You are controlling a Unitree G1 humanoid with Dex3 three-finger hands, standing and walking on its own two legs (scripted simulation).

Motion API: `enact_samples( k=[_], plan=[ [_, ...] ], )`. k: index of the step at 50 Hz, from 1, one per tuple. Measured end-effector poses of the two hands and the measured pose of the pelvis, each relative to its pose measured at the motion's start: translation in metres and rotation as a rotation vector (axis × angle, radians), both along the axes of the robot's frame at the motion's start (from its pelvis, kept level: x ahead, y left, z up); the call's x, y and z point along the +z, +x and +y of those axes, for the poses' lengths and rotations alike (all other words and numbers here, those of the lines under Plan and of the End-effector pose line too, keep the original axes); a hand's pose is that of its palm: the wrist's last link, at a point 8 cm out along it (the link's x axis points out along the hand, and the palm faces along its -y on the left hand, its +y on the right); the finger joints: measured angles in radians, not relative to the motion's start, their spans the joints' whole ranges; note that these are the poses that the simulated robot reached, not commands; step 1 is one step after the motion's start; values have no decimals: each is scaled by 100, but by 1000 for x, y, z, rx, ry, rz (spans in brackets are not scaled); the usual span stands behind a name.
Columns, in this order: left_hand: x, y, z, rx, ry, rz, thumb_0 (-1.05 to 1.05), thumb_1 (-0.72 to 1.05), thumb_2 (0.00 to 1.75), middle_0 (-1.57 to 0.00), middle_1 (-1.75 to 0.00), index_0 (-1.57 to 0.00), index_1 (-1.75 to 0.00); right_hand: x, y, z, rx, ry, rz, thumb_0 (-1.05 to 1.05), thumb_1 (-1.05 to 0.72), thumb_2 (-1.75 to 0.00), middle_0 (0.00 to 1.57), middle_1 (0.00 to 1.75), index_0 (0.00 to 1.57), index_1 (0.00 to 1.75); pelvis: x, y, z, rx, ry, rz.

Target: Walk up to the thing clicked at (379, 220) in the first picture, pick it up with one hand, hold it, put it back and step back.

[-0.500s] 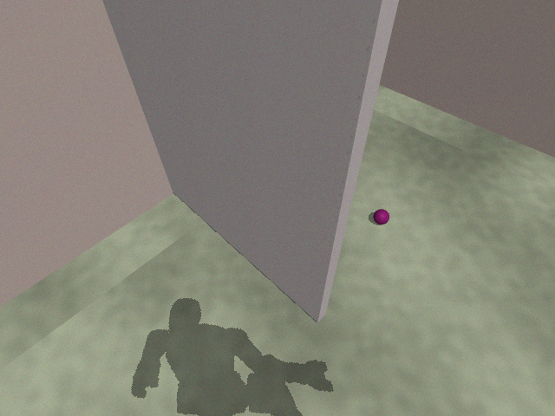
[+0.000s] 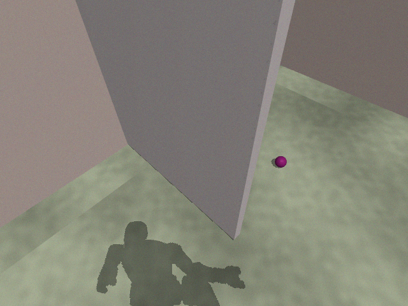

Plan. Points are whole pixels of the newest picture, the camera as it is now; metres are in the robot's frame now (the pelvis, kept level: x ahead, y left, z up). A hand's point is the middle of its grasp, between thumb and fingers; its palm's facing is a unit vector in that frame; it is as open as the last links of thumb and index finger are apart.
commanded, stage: stand
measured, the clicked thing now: (280, 161) +1.02 -0.46 -0.75
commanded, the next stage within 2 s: walk up in 0.62 s
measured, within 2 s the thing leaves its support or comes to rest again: neither
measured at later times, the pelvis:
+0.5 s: pelvis +0.00 +0.00 +0.00, yaw +0 degrees
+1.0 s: pelvis -0.02 +0.07 +0.00, yaw -21 degrees
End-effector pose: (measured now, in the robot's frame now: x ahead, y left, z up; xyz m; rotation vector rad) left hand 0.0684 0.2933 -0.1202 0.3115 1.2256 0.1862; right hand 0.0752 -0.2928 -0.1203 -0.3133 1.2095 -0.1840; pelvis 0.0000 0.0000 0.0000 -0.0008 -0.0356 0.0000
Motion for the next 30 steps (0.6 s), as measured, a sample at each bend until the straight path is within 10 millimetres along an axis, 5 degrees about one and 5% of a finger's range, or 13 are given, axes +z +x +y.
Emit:
enact_samples(
  k=[30],
  plan=[
    [0,-8,4,7,4,15,0,90,90,-21,-30,-21,-30,0,-5,1,3,-1,11,0,-90,-90,20,30,21,30,0,-1,2,1,0,-1]
  ],
)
